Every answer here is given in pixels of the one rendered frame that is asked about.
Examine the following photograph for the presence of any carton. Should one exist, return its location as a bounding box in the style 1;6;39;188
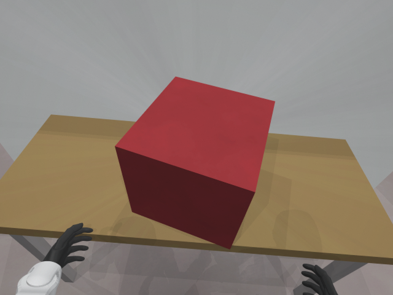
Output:
115;77;275;249

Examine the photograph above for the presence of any robot left hand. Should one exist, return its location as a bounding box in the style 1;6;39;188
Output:
43;223;93;268

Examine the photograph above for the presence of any robot left forearm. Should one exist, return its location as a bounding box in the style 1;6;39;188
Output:
15;261;61;295

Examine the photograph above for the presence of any table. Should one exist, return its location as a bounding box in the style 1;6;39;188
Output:
0;114;393;295

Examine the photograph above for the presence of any robot right hand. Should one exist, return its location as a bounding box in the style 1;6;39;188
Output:
302;264;338;295

